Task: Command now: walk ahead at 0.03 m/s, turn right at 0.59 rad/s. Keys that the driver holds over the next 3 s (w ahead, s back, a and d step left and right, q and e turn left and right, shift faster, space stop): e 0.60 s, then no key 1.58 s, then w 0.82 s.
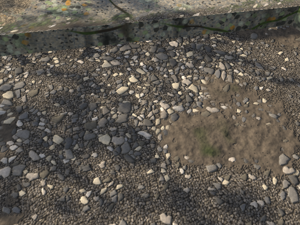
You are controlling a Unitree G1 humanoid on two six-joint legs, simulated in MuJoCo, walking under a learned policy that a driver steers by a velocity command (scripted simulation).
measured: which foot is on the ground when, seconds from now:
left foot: down 0.00-0.38, up 0.40-0.82, down 0.84-1.00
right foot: up 0.00-0.36, down 0.38-1.00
